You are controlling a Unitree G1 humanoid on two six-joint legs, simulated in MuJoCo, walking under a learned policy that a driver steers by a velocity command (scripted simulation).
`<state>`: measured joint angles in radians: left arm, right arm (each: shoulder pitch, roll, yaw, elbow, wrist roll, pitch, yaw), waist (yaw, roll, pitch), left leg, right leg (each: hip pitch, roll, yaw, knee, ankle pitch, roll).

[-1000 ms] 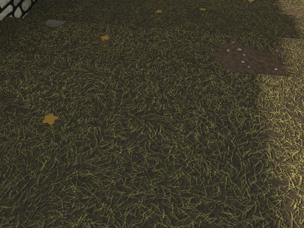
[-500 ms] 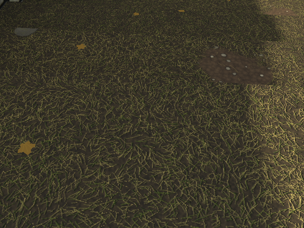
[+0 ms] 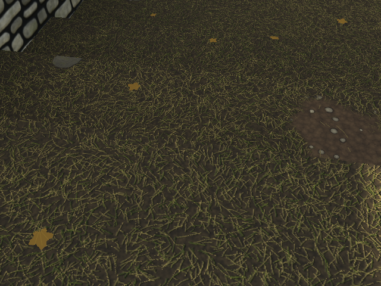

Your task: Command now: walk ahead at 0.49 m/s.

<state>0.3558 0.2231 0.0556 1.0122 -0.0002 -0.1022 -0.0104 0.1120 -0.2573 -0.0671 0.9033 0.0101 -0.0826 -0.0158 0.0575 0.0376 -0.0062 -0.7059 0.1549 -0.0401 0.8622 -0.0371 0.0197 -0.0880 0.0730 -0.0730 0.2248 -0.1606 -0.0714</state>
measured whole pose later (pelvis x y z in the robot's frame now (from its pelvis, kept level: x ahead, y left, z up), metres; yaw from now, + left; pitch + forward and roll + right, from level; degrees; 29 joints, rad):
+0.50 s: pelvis +0.29 +0.08 +0.00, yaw +0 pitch +1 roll +1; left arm 0.15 0.27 0.07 0.92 -0.01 -0.08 0.01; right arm 0.33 -0.22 -0.06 0.99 -0.01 -0.10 0.02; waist -0.04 -0.04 0.00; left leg -0.15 -0.06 0.07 0.27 -0.15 0.08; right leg -0.66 -0.14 0.04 0.99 -0.15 -0.03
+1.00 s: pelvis +0.59 +0.00 +0.00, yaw +0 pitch +1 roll -1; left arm 0.34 0.20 0.04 0.99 0.06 -0.11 0.00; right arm 0.27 -0.21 -0.03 0.95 -0.09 -0.11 0.05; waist 0.03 0.03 0.01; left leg -0.50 0.08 -0.06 1.14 -0.31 0.11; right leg -0.21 0.06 -0.07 0.36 -0.16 -0.08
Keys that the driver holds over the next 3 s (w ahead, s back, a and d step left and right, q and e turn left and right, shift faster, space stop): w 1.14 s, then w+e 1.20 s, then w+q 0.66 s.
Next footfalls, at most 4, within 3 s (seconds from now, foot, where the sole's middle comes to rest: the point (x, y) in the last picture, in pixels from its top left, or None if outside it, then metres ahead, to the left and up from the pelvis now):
0.22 left None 0.32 0.16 -0.78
0.80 right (235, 250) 0.65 -0.09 -0.78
1.34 left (184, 175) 0.98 0.13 -0.78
1.88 right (253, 163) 1.07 -0.17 -0.78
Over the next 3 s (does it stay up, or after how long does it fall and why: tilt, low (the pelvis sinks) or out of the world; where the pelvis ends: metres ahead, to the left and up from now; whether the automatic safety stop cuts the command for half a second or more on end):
stays up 1.53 -0.38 -0.17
